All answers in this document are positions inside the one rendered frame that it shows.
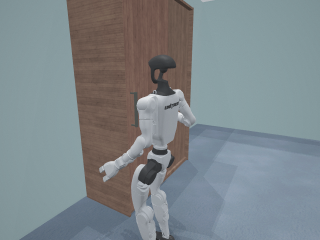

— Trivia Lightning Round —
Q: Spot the robot left forearm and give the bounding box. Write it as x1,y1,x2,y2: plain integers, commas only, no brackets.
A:
114,136,146,170

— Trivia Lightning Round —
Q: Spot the right robot upper arm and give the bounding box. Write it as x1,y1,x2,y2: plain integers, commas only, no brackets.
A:
173,89,196,127

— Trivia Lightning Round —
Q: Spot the right robot thigh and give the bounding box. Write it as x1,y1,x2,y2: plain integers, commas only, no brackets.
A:
150,154,175,206

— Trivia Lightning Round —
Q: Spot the robot left hand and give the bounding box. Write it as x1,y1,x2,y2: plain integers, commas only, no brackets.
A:
99,161,119,182

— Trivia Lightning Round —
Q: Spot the left robot upper arm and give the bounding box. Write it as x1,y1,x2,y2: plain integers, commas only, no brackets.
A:
136,95,156,149

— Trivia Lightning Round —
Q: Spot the robot right shin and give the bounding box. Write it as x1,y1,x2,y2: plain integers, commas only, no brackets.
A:
151,190,170,239

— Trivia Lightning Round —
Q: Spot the robot right forearm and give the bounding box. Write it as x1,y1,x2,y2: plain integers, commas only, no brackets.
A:
177,112,185,124

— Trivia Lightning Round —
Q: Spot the handle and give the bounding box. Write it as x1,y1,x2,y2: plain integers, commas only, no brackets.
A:
130,92,139,127

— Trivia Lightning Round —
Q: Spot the wardrobe door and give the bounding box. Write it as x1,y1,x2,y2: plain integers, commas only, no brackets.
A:
122,0,169,211
167,0,190,172

